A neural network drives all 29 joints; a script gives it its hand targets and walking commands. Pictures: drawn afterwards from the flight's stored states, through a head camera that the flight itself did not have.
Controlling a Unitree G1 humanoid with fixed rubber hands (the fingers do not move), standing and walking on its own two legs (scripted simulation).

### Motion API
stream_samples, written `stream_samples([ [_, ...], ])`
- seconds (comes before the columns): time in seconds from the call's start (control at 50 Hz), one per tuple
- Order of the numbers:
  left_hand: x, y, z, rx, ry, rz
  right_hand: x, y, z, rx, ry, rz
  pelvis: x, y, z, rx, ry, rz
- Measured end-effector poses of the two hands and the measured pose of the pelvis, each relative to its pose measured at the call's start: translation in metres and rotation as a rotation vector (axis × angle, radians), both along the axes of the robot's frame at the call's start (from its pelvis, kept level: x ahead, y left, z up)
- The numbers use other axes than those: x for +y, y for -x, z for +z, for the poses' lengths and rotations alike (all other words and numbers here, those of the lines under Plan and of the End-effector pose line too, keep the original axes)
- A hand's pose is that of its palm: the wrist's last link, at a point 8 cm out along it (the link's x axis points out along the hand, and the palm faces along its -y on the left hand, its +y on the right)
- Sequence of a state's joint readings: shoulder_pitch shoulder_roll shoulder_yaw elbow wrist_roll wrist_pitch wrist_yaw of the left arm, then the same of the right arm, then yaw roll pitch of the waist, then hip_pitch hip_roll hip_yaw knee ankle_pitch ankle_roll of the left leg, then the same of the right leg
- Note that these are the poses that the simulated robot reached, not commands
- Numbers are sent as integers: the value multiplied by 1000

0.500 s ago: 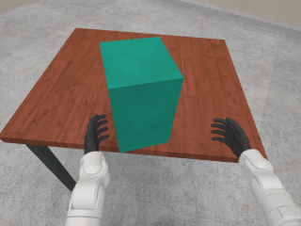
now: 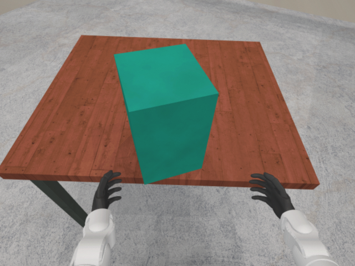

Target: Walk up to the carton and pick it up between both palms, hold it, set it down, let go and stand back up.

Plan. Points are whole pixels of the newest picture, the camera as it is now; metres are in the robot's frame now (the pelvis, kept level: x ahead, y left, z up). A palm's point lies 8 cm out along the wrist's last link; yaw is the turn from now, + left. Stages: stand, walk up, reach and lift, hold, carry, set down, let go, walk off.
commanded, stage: set down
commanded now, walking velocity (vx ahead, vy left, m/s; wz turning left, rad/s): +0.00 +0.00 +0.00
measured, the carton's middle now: (163, 118) +0.43 +0.07 +0.06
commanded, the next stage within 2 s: let go in 0.74 s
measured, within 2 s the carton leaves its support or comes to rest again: neither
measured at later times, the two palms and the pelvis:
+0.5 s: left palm (88, 225) +0.20 +0.22 -0.05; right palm (276, 224) +0.22 -0.21 -0.05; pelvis +0.03 +0.02 +0.00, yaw +0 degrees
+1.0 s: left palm (76, 232) +0.18 +0.25 -0.07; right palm (266, 235) +0.20 -0.19 -0.08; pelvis +0.02 +0.02 +0.00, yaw +1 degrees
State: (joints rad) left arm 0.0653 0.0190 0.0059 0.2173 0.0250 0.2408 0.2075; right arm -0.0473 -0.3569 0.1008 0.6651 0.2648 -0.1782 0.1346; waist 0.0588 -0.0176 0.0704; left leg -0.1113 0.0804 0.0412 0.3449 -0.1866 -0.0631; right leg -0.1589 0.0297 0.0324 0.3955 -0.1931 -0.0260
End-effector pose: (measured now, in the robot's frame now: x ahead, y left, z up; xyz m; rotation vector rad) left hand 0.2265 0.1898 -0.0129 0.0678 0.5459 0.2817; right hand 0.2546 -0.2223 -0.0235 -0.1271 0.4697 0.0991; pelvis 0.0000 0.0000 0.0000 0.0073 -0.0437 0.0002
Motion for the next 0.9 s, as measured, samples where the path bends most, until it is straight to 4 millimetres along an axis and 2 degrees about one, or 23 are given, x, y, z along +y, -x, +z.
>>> stream_samples([
  [0.14, 14, 13, -15, 68, 7, -16, 6, 10, -9, 43, 26, -8, 12, -7, 2, 4, 5, -4],
  [0.24, 23, 20, -18, 75, -6, 5, 6, 19, -16, 84, 38, -7, 18, -14, 2, 12, 7, -3],
  [0.54, 35, 34, -44, 171, -2, -35, 11, 36, -34, 145, 82, -23, 21, -30, 2, -3, 15, 7],
  [0.74, 49, 47, -54, 240, -9, -78, 22, 48, -46, 165, 94, -62, 21, -30, 2, -18, 17, 18],
  [0.9, 60, 44, -51, 241, -17, -99, 28, 52, -50, 164, 99, -86, 23, -26, 1, -30, 16, 17],
])
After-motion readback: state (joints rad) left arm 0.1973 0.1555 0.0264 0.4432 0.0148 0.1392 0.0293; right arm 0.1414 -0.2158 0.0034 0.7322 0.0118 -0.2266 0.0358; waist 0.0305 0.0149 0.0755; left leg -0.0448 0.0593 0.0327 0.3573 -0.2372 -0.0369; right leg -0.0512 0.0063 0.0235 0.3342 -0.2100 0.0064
